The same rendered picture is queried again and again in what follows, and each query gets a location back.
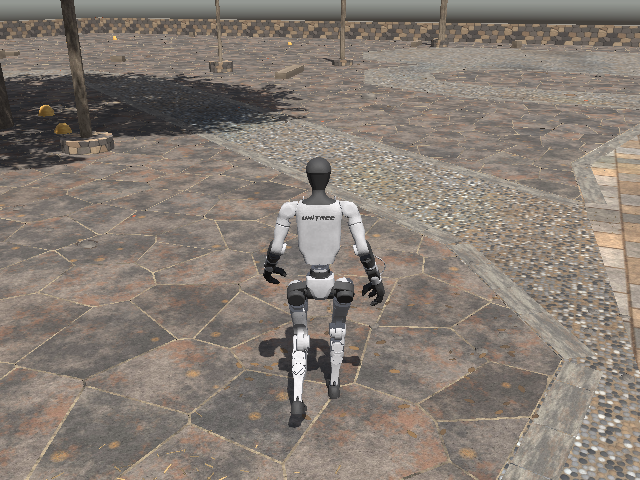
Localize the robot left upper arm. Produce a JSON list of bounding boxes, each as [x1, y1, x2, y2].
[[270, 201, 298, 256]]

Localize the robot right upper arm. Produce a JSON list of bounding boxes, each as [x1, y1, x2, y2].
[[339, 201, 370, 257]]

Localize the robot left forearm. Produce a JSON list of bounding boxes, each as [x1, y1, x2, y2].
[[264, 240, 281, 272]]

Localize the robot right forearm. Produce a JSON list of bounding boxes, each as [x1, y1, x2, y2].
[[360, 240, 382, 285]]

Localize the right robot hand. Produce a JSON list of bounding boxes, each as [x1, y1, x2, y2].
[[362, 280, 385, 306]]

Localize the robot left foot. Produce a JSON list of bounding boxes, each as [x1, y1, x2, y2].
[[290, 398, 307, 414]]

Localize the left robot hand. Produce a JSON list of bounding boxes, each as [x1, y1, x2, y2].
[[263, 267, 287, 284]]

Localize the robot head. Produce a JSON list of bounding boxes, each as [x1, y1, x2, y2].
[[302, 157, 336, 205]]

